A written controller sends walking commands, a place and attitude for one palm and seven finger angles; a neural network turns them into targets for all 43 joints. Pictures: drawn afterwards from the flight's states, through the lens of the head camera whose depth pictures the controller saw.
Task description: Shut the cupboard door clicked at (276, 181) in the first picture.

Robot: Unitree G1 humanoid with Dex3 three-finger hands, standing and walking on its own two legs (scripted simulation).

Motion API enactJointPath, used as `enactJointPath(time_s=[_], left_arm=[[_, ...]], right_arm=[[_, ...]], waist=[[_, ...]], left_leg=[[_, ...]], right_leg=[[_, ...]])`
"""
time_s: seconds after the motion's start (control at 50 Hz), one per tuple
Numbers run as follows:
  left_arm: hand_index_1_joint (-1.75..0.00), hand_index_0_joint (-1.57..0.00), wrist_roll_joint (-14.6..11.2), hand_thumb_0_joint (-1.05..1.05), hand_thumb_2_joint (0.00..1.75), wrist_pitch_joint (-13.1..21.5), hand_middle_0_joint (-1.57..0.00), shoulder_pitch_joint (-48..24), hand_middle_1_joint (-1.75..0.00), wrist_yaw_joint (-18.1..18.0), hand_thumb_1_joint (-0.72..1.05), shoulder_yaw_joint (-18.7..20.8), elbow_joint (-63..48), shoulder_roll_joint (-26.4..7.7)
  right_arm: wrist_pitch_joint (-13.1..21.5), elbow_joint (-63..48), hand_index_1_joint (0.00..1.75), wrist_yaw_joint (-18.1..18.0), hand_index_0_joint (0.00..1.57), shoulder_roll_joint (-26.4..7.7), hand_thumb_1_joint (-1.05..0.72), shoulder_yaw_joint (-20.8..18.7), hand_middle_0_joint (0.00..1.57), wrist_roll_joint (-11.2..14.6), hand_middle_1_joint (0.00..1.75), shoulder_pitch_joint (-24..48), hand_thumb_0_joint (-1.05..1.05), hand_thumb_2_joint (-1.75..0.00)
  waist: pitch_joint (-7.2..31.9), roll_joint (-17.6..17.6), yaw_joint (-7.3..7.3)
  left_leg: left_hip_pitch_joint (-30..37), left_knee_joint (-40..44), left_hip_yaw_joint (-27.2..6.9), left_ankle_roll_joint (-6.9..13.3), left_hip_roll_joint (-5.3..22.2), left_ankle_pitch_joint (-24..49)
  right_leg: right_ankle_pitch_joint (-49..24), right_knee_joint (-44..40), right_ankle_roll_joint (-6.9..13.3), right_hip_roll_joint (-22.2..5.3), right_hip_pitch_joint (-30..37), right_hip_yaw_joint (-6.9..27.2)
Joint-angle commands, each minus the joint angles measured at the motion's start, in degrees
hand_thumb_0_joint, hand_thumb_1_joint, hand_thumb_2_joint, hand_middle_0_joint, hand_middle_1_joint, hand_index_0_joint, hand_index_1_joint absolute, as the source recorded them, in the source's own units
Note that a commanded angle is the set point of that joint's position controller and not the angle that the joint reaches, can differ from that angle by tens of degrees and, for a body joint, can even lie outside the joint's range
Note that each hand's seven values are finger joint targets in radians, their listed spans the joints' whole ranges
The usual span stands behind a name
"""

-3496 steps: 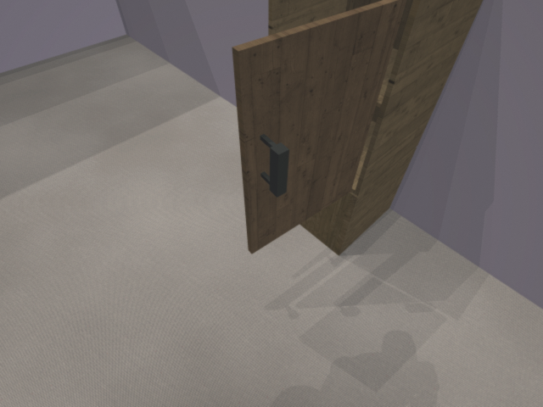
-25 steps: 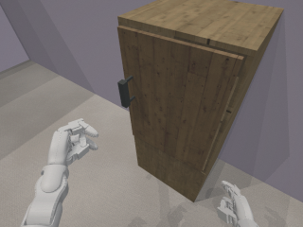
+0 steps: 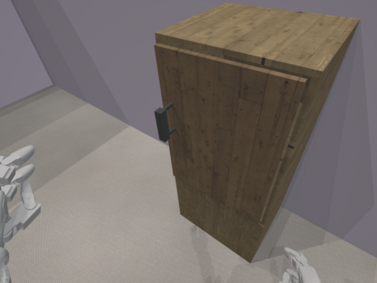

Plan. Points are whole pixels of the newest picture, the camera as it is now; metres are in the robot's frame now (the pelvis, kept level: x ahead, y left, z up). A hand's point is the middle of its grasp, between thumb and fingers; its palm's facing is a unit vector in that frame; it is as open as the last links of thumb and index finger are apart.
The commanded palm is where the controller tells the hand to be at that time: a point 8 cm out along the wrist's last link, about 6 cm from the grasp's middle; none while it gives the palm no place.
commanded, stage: draw the hand back to the body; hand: left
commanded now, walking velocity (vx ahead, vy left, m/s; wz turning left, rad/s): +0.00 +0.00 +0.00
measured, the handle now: (167, 121) +0.61 +0.16 +0.00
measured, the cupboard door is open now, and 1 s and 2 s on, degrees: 2 2 2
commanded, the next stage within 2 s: step back with the hand held close in 0.30 s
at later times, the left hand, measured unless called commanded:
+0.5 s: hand (42, 209) +0.18 +0.26 +0.16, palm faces +0.46 -0.78 -0.42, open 7.4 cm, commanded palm +0.13 +0.29 +0.17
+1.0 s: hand (10, 233) +0.14 +0.29 +0.16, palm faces +0.42 -0.76 -0.49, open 7.4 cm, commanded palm +0.08 +0.32 +0.17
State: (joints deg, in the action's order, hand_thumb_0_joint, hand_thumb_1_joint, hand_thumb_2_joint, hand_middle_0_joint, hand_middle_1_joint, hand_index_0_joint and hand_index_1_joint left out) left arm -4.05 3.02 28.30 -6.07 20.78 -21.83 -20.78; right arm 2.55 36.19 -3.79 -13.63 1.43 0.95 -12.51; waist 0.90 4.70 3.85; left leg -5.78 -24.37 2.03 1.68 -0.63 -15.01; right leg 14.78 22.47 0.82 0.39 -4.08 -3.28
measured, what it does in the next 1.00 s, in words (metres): shifts its weight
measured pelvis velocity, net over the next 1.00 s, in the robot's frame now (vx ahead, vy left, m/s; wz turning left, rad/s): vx -0.07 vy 0.02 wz -0.02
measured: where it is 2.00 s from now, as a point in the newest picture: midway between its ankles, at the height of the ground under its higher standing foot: outside the picture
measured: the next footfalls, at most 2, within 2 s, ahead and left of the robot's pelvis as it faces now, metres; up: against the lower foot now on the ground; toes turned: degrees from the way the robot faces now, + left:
right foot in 1.90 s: -0.31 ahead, -0.12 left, +0.00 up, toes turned +1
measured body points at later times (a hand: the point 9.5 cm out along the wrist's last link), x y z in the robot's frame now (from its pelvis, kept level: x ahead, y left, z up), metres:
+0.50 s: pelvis -0.01 -0.01 +0.00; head -0.04 -0.03 +0.45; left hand +0.15 +0.30 +0.18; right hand +0.17 -0.23 -0.09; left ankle -0.02 +0.10 -0.74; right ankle -0.02 -0.11 -0.74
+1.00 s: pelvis -0.07 +0.02 -0.01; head -0.07 +0.02 +0.44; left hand +0.11 +0.33 +0.18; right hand +0.10 -0.22 -0.09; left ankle -0.02 +0.10 -0.74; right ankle -0.02 -0.11 -0.74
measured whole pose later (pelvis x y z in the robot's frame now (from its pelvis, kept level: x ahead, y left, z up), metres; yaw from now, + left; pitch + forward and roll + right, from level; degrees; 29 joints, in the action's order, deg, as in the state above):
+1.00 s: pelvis -0.07 +0.02 -0.01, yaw -1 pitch +0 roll -1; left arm -2.3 9.3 31.4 -8.2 24.4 -26.4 -24.4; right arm -0.6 31.0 -5.5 -13.3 0.4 1.1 -12.6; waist 1.6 1.5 0.2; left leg -20.3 -33.0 3.8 4.0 -1.1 -13.2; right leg 12.4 31.3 -0.8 -0.6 -19.0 -1.9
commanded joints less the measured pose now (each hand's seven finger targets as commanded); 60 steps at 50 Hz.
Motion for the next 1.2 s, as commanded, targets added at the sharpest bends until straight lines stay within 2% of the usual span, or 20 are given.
enactJointPath(time_s=[0.0,0.04,0.08,0.18,0.26,0.4,0.42,0.44,0.5,0.58,0.66,0.68,0.8,0.86,0.94,0.96,1.04,1.12,1.16,1.18], left_arm=[[-0.30,-0.20,0.07,0.00,0.90,3.94,-0.20,-8.66,-0.30,-1.00,0.90,3.33,-9.13,-8.42],[-0.30,-0.20,0.13,0.00,0.90,4.40,-0.20,-9.23,-0.30,-1.26,0.90,4.04,-9.03,-9.07],[-0.30,-0.20,0.25,0.00,0.90,4.91,-0.20,-9.35,-0.30,-1.26,0.90,4.45,-11.17,-9.76],[-0.30,-0.20,0.29,0.00,0.90,5.40,-0.20,-8.46,-0.30,-1.49,0.90,5.54,-12.54,-10.80],[-0.30,-0.20,0.10,0.00,0.90,5.20,-0.20,-7.33,-0.30,-1.24,0.90,5.67,-10.60,-10.27],[-0.30,-0.20,-0.09,0.00,0.90,5.13,-0.20,-7.01,-0.30,-0.92,0.90,5.20,-9.92,-9.47],[-0.30,-0.20,0.31,0.00,0.90,6.93,-0.20,-12.43,-0.30,-1.45,0.90,10.42,-12.58,-15.04],[-0.30,-0.20,0.27,0.00,0.90,7.33,-0.20,-7.72,-0.30,-1.30,0.90,8.16,-8.84,-12.20],[-0.30,-0.20,0.49,0.00,0.90,8.54,-0.20,-4.41,-0.30,-1.52,0.90,6.90,-9.52,-11.23],[-0.30,-0.20,0.21,0.00,0.90,8.81,-0.20,-1.56,-0.30,-2.32,0.90,8.63,-11.68,-12.88],[-0.30,-0.20,0.01,0.00,0.90,8.21,-0.20,-0.14,-0.30,-2.80,0.90,10.71,-13.95,-15.11],[-0.30,-0.20,-0.04,0.00,0.90,8.00,-0.20,0.73,-0.30,-2.85,0.90,10.08,-13.63,-14.18],[-0.30,-0.20,0.29,0.00,0.90,8.41,-0.20,2.34,-0.30,-3.32,0.90,10.44,-14.87,-14.06],[-0.30,-0.20,0.84,0.00,0.90,9.17,-0.20,1.69,-0.30,-3.53,0.90,12.00,-15.90,-15.17],[-0.30,-0.20,1.61,0.00,0.90,10.13,-0.20,0.12,-0.30,-3.68,0.90,10.77,-15.00,-13.16],[-0.30,-0.20,1.95,0.00,0.90,10.56,-0.20,-0.80,-0.30,-3.67,0.90,11.85,-15.81,-14.43],[-0.30,-0.20,2.83,0.00,0.90,11.64,-0.20,-2.44,-0.30,-3.98,0.90,10.81,-15.68,-13.04],[-0.30,-0.20,3.33,0.00,0.90,12.58,-0.20,-5.24,-0.30,-4.43,0.90,10.35,-17.54,-13.10],[-0.30,-0.20,3.54,0.00,0.90,13.02,-0.20,-5.67,-0.30,-4.77,0.90,11.92,-18.09,-14.80],[-0.30,-0.20,3.48,0.00,0.90,13.34,-0.20,-5.35,-0.30,-4.74,0.90,11.05,-18.59,-13.59]], right_arm=[[4.14,-9.33,0.30,-0.77,0.20,-5.75,-0.90,-2.51,0.20,0.11,0.30,8.93,0.00,-0.90],[4.50,-9.30,0.30,-1.05,0.20,-5.78,-0.90,-2.60,0.20,0.03,0.30,8.95,0.00,-0.90],[4.91,-9.31,0.30,-1.16,0.20,-5.57,-0.90,-2.59,0.20,-0.03,0.30,9.35,0.00,-0.90],[5.79,-9.05,0.30,-1.06,0.20,-4.92,-0.90,-2.16,0.20,-0.12,0.30,9.80,0.00,-0.90],[5.72,-8.75,0.30,-1.10,0.20,-4.94,-0.90,-2.21,0.20,-0.19,0.30,9.66,0.00,-0.90],[5.42,-9.03,0.30,-0.94,0.20,-4.91,-0.90,-2.34,0.20,-0.23,0.30,9.67,0.00,-0.90],[4.20,-11.06,0.30,-0.74,0.20,-6.94,-0.90,-3.19,0.20,0.27,0.30,8.40,0.00,-0.90],[3.56,-10.01,0.30,-0.89,0.20,-6.30,-0.90,-3.21,0.20,-0.15,0.30,8.24,0.00,-0.90],[2.42,-10.10,0.30,-0.85,0.20,-6.09,-0.90,-3.55,0.20,-0.16,0.30,7.85,0.00,-0.90],[0.93,-11.06,0.30,-1.44,0.20,-6.74,-0.90,-4.09,0.20,-0.03,0.30,7.59,0.00,-0.90],[-0.65,-12.64,0.30,-2.18,0.20,-7.27,-0.90,-4.43,0.20,0.15,0.30,7.84,0.00,-0.90],[-1.03,-13.04,0.30,-2.23,0.20,-6.94,-0.90,-4.28,0.20,0.26,0.30,7.46,0.00,-0.90],[-1.39,-14.03,0.30,-2.41,0.20,-7.51,-0.90,-4.48,0.20,0.24,0.30,6.68,0.00,-0.90],[-0.81,-14.04,0.30,-2.57,0.20,-8.19,-0.90,-4.68,0.20,-0.05,0.30,6.84,0.00,-0.90],[0.06,-14.01,0.30,-2.42,0.20,-8.00,-0.90,-4.45,0.20,0.13,0.30,5.50,0.00,-0.90],[0.38,-13.89,0.30,-2.51,0.20,-8.43,-0.90,-4.57,0.20,-0.03,0.30,5.94,0.00,-0.90],[1.46,-13.49,0.30,-2.31,0.20,-8.08,-0.90,-4.47,0.20,-0.19,0.30,4.92,0.00,-0.90],[2.62,-12.92,0.30,-2.12,0.20,-8.01,-0.90,-4.29,0.20,-0.70,0.30,4.37,0.00,-0.90],[3.17,-12.42,0.30,-2.17,0.20,-8.29,-0.90,-4.39,0.20,-1.04,0.30,4.32,0.00,-0.90],[3.43,-12.33,0.30,-2.11,0.20,-7.54,-0.90,-4.13,0.20,-0.99,0.30,4.20,0.00,-0.90]], waist=[[-0.36,-2.59,-1.33],[0.26,-3.68,-1.07],[3.00,-1.58,-0.64],[1.83,1.86,-0.23],[0.09,-0.70,-0.31],[0.50,-0.67,-0.38],[-0.87,-1.22,-2.59],[0.05,-3.74,-2.88],[3.41,-3.83,-3.26],[8.45,-2.11,-3.39],[10.64,-0.96,-3.14],[10.30,-1.27,-3.31],[8.38,-0.87,-3.29],[7.22,1.70,-3.11],[3.68,0.21,-3.91],[3.98,0.74,-3.76],[2.52,-0.11,-4.15],[1.03,-0.08,-4.53],[1.34,-0.03,-4.33],[1.93,-0.22,-4.42]], left_leg=[[-0.72,4.26,-1.83,-0.12,1.82,10.45],[-0.69,4.33,-1.73,0.18,1.54,8.97],[0.13,4.10,-1.59,0.18,1.48,10.11],[-0.73,4.07,-1.43,-0.19,1.27,10.53],[-1.07,4.49,-1.63,-0.29,1.60,10.02],[-0.48,4.53,-1.08,-0.09,1.61,10.00],[-5.48,1.21,-3.01,0.89,3.09,5.49],[-4.88,-0.88,-3.22,0.92,2.78,4.72],[-5.06,-3.56,-3.08,0.46,2.82,7.15],[-5.37,-2.27,-4.38,-0.09,4.66,19.47],[-6.64,-1.66,-4.86,-0.14,5.85,25.90],[-7.82,-1.33,-5.09,-0.19,6.19,25.77],[-16.35,2.17,-7.44,0.83,7.78,14.42],[-23.30,5.15,-9.12,2.27,8.90,3.95],[-32.65,6.70,-9.75,3.40,8.94,-13.59],[-34.09,7.25,-10.39,3.78,9.01,-16.97],[-37.91,5.26,-9.93,4.29,8.59,-23.38],[-35.90,2.88,-10.00,3.66,7.64,-24.34],[-35.61,2.69,-10.56,3.43,7.38,-23.91],[-35.08,2.74,-10.62,3.40,7.50,-23.16]], right_leg=[[-8.19,-3.74,-0.39,-0.98,-3.57,1.37],[-6.78,-3.90,-0.41,-1.00,-3.35,1.47],[-7.86,-3.53,-0.27,-1.27,-1.67,1.74],[-8.77,-3.72,0.00,-1.29,-1.00,2.06],[-7.94,-4.46,0.01,-0.86,-1.76,1.91],[-8.18,-4.59,-0.27,-1.04,-1.77,2.21],[-8.24,-6.77,0.25,-4.50,-6.22,7.85],[-7.37,-7.67,0.89,-6.55,-7.98,9.11],[-11.38,-5.60,1.95,-9.01,-8.72,9.72],[-22.96,1.67,1.22,-7.29,-4.66,6.42],[-26.53,5.64,0.03,-5.35,-3.01,5.27],[-26.12,6.40,-0.04,-5.29,-2.73,5.29],[-17.67,8.45,-0.74,-3.61,-1.54,5.34],[-13.75,10.37,-1.40,-2.11,1.39,5.33],[-8.80,11.38,-1.34,-2.14,2.86,6.47],[-7.73,11.61,-1.45,-1.91,3.64,6.67],[-1.89,11.41,-1.08,-2.35,2.46,8.24],[5.70,8.57,-0.23,-3.16,-3.59,9.86],[6.54,8.19,-0.02,-3.13,-4.07,9.99],[5.47,8.83,0.03,-3.18,-4.02,9.73]])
